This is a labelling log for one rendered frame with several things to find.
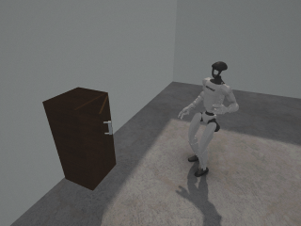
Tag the robot left hand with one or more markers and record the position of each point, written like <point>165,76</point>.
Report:
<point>220,110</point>

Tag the robot right upper arm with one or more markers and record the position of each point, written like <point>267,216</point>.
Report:
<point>203,87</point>

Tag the handle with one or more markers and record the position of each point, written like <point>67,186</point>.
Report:
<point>109,127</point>

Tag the robot right hand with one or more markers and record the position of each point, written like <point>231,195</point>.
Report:
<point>186,111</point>

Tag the right robot forearm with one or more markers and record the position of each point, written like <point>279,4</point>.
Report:
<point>196,102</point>

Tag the left robot forearm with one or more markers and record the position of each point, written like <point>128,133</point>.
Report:
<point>231,109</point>

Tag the robot left upper arm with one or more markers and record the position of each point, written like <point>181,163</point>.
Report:
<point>228,92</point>

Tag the robot right shin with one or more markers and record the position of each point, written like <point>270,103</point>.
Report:
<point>194,147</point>

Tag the robot left thigh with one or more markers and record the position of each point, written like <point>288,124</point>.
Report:
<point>207,136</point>

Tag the cupboard door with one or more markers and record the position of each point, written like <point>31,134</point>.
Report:
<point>108,140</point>

